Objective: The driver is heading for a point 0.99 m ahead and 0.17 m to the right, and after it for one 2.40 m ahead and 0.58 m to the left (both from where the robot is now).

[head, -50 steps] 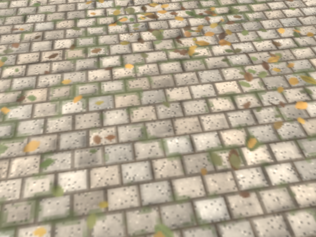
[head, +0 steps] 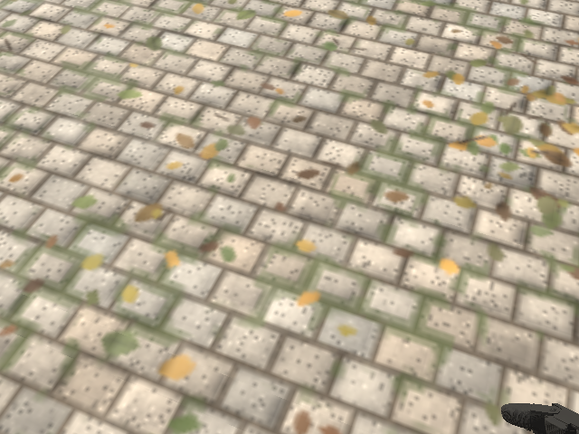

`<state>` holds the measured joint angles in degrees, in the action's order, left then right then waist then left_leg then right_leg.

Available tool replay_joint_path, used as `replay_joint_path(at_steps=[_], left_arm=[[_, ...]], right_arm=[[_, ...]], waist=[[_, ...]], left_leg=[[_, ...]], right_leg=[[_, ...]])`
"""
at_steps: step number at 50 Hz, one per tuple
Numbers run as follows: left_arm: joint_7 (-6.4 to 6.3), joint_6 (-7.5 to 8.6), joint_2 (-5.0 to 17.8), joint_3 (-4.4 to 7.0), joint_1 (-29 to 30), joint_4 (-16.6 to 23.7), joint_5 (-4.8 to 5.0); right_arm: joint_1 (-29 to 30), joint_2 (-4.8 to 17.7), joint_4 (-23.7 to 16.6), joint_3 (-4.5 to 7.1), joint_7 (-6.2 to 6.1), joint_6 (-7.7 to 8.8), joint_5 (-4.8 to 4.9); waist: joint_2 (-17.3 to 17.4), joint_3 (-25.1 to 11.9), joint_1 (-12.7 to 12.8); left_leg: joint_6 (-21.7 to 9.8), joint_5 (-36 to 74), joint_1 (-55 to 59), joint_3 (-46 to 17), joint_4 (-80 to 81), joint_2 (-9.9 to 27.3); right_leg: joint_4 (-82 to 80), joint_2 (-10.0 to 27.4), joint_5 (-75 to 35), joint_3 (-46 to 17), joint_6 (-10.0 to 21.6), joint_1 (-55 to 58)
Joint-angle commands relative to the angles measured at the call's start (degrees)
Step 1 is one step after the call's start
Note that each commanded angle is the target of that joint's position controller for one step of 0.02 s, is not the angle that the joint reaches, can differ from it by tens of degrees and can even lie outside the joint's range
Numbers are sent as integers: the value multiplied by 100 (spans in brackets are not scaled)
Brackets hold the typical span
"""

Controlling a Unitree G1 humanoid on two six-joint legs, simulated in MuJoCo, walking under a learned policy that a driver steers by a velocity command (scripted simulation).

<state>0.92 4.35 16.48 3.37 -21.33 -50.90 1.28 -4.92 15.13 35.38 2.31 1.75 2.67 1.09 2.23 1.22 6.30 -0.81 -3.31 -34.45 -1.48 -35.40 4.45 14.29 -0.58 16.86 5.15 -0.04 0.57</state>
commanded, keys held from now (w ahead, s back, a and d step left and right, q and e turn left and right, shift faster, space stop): w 1.00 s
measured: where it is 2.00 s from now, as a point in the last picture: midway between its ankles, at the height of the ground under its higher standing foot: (353, 229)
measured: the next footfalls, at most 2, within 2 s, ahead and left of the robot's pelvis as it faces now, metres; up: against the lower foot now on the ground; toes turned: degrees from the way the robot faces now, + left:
left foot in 0.08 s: +0.21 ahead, +0.13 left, +0.00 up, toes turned +2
right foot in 0.60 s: +0.51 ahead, -0.11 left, +0.00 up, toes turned -2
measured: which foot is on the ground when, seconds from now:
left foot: up 0.00-0.06, down 0.08-0.62, up 0.64-1.00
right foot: down 0.00-0.10, up 0.12-0.58, down 0.60-1.00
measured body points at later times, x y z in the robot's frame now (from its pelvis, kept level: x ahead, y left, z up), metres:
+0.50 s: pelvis +0.27 +0.03 +0.00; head +0.30 +0.03 +0.45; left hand +0.48 +0.26 -0.09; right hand +0.29 -0.26 -0.12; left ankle +0.17 +0.13 -0.74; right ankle +0.46 -0.12 -0.70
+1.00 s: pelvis +0.55 -0.01 +0.01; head +0.57 -0.02 +0.45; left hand +0.56 +0.27 -0.12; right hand +0.75 -0.26 -0.09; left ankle +0.74 +0.15 -0.69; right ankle +0.47 -0.11 -0.74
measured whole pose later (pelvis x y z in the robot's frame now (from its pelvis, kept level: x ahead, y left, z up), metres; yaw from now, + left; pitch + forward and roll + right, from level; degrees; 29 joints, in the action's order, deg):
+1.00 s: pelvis +0.55 -0.01 +0.01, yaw +0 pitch +2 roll -2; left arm 0.5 4.4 15.6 2.5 -19.6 -52.4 0.6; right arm -5.3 15.4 43.5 2.7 0.8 3.8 0.7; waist 2.3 0.8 4.6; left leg 0.5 3.8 -37.0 -1.9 -34.9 6.2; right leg 11.8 -3.5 13.2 2.4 2.7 -0.2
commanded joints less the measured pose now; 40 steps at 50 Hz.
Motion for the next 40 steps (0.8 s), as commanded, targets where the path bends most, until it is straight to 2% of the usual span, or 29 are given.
replay_joint_path(at_steps=[1,2,3,4,5,6,7,8,9,10,12,14,17,20,22,25,27,28,29,30,31,32,33,34,35,36,37,38,40], left_arm=[[-37,-28,1134,248,91,188,68],[-53,-59,1186,255,168,171,81],[-69,-81,1134,227,204,155,90],[-90,-66,932,137,199,200,11],[-65,24,375,-62,-137,444,-131],[-41,142,422,-82,-151,385,-100],[7,201,876,58,206,489,68],[20,225,865,48,582,583,112],[-1,213,790,50,729,590,32],[-16,155,767,80,679,551,-38],[-16,25,537,41,468,461,-54],[-46,-51,449,23,653,523,-92],[-25,-35,354,-21,1256,689,-133],[57,28,255,-85,1858,827,-92],[108,49,282,-97,2174,933,-63],[189,78,396,-77,2412,1081,-52],[217,102,506,-40,2249,1067,-62],[209,114,608,14,1932,990,-72],[172,115,804,137,1201,760,-89],[119,107,1162,269,222,528,-122],[93,58,1757,414,-327,425,-149],[114,49,1271,285,-457,389,-53],[104,63,1025,191,-28,450,-45],[89,59,876,144,409,546,-84],[95,63,704,92,727,583,-130],[98,94,547,42,913,608,-191],[103,114,504,33,997,603,-206],[98,146,524,43,988,573,-183],[60,184,669,82,891,480,-154]], right_arm=[[453,477,-548,133,49,124,12],[138,587,-469,195,42,128,-17],[-549,774,-246,313,15,121,-55],[-1455,1079,0,456,-47,94,-76],[-2127,1690,67,573,-118,53,-197],[-2220,1492,105,507,-101,48,-97],[-1883,1174,106,381,-76,69,-76],[-1546,987,83,319,-69,84,-68],[-1219,843,95,273,-45,101,-94],[-989,682,81,226,-28,141,-127],[-829,669,135,237,-23,216,-130],[-884,768,258,270,-45,288,-116],[-1094,862,448,296,-112,284,-105],[-1348,1008,628,329,-165,247,-66],[-1583,1079,789,351,-175,219,-28],[-1732,1123,984,381,-202,141,12],[-1713,1170,1065,404,-229,77,19],[-1630,1204,1074,409,-241,42,18],[-1586,1129,1078,373,-255,1,1],[-1675,894,996,261,-281,-13,-84],[-2416,259,877,61,-215,102,-123],[-2165,501,964,98,-200,223,-55],[-1600,947,803,225,-165,298,110],[-1207,943,696,213,-181,324,125],[-1013,897,671,223,-205,311,30],[-1099,840,703,249,-220,257,-17],[-1249,730,761,238,-220,195,-27],[-1340,618,807,219,-223,143,-35],[-1136,545,742,202,-240,88,-71]], waist=[[-751,190,-281],[-770,3,-525],[-689,-427,-906],[-534,-1046,-1309],[718,-1899,-1304],[1212,-2405,-1286],[809,-1597,-1261],[565,-979,-1141],[274,-567,-956],[325,-385,-758],[357,-323,-534],[242,-175,-486],[102,22,-641],[93,165,-863],[90,239,-984],[115,307,-981],[196,195,-847],[254,-3,-650],[191,-457,-287],[-135,-1264,62],[-1558,-2094,-163],[-1593,-2343,48],[-1204,-1421,14],[-822,-883,-127],[-614,-462,-282],[-742,-326,-493],[-839,-312,-615],[-821,-304,-674],[-695,-149,-691]], left_leg=[[-199,-265,299,202,418,-181],[-312,-295,848,327,613,-326],[-466,-147,1899,474,818,-498],[-665,-23,3371,153,657,-212],[-1441,-552,5490,-2253,763,1322],[-1858,-1094,5753,-4034,1617,1847],[-1632,-1430,5170,-3390,1721,1668],[-1455,-1213,4398,-2571,1810,1394],[-1353,-834,3652,-2044,2004,1139],[-1273,-420,3111,-1687,2201,954],[-1334,16,2566,-1334,2527,849],[-1393,368,2425,-1006,2709,818],[-1283,501,2499,-588,2816,694],[-1130,315,2516,-283,2850,604],[-1106,177,2752,-297,2790,723],[-1004,356,3369,-380,2497,987],[-896,923,3677,-410,2178,1076],[-811,1746,3736,-329,1775,999],[-670,2527,3608,-107,885,722],[-466,1805,2782,149,-581,414],[25,-848,335,339,-2897,-562],[10,-2993,-476,-485,-3664,-744],[-93,-2678,-1002,-541,-3960,-384],[-154,-2148,-965,-350,-3743,-72],[-142,-1754,-769,-273,-3377,124],[-137,-1458,-377,-325,-3079,295],[-101,-1306,-90,-319,-2939,337],[-52,-1229,22,-274,-2810,355],[72,-865,-167,-226,-2392,397]], right_leg=[[-157,1620,-2509,-833,931,22],[248,1563,-3310,-707,842,48],[1076,1348,-4100,-452,705,-119],[2287,1083,-3696,-221,490,-862],[4554,342,-1354,3,82,-3022],[5640,-64,1585,-787,35,-3940],[6047,300,1395,-1003,99,-4519],[5889,554,912,-853,156,-4567],[5520,724,498,-784,135,-4388],[5205,878,187,-840,105,-4041],[4966,916,-131,-819,-3,-3601],[4554,921,-520,-812,-110,-3746],[3431,874,-1489,-792,-177,-3910],[2384,666,-2245,-629,-149,-3606],[2030,583,-2341,-618,-105,-3545],[1640,529,-1931,-693,94,-3660],[1503,432,-1483,-605,245,-3367],[1414,276,-1314,-441,348,-2861],[1322,83,-1321,-255,499,-1850],[1585,642,-1585,-834,785,-219],[1285,2075,-568,-3475,1777,2053],[362,2227,432,-4793,1867,2229],[232,2069,795,-4041,1551,1544],[143,1867,493,-3355,1375,716],[-33,1668,-12,-2845,1324,-64],[-195,1473,-444,-2470,1250,-579],[-347,1368,-674,-2246,1251,-864],[-467,1328,-942,-2045,1304,-1020],[-660,1324,-1391,-1727,1391,-1132]])
Velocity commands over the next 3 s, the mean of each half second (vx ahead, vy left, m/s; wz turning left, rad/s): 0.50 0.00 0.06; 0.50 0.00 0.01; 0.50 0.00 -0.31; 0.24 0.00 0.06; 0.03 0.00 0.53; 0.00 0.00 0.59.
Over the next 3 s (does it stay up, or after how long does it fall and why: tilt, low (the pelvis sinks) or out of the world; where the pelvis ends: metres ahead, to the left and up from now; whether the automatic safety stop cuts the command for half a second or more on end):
stays up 1.05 -0.03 0.00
